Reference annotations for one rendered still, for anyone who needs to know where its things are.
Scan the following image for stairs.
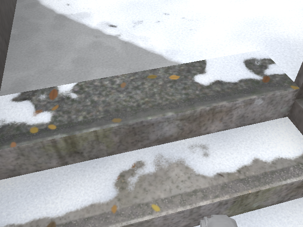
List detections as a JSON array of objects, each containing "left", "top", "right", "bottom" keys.
[{"left": 0, "top": 89, "right": 303, "bottom": 227}]

